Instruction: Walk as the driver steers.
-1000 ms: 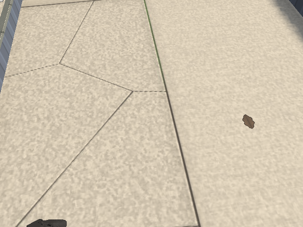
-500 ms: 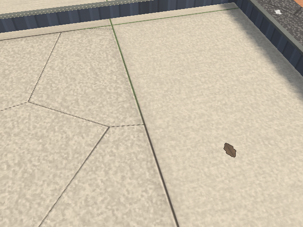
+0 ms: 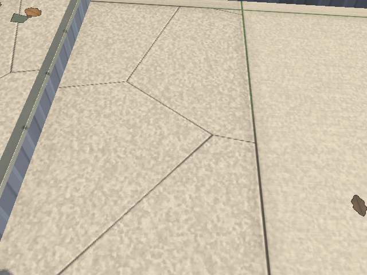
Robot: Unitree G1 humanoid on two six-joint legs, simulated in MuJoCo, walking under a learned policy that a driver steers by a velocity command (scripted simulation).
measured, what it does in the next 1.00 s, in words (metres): walks ahead: right foot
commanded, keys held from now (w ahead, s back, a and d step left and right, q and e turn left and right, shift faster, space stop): e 0.12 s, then w+e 0.52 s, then w+q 0.02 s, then q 0.34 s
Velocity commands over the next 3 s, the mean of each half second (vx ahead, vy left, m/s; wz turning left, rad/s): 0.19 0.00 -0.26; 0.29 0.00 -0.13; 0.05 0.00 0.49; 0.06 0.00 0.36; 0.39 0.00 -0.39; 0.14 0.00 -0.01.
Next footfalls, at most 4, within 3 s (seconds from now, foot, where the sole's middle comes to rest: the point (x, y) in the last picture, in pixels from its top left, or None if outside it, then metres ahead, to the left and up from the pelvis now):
0.60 right None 0.12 -0.19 -0.76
1.06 left None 0.42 -0.11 -0.76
1.46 right None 0.39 -0.34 -0.76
1.88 left None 0.32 -0.09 -0.76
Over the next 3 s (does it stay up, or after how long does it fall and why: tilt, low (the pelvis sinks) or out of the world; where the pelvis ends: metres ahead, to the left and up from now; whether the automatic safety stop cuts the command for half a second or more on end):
stays up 0.70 -0.24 0.01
